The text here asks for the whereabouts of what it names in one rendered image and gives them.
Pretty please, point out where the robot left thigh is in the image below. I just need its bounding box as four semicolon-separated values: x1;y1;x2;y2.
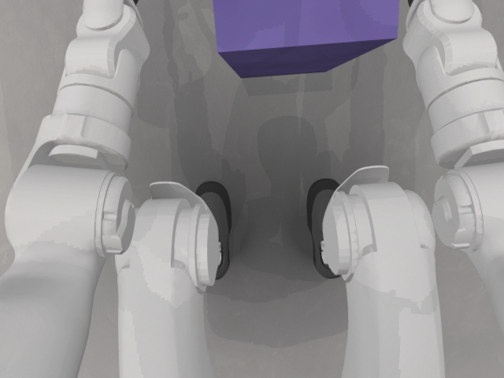
117;198;218;378

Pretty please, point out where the robot left upper arm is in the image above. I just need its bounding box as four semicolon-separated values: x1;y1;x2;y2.
0;165;135;378

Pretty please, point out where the carton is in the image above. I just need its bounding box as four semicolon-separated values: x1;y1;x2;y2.
213;0;400;78

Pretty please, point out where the left robot forearm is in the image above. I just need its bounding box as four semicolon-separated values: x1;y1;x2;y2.
5;0;150;247

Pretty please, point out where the left robot shin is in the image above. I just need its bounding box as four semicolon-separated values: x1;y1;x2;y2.
115;182;221;275

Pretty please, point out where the right robot forearm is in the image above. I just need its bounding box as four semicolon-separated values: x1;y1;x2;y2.
402;0;504;169

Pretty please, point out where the robot right upper arm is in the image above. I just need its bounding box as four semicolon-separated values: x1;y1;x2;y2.
432;162;504;336

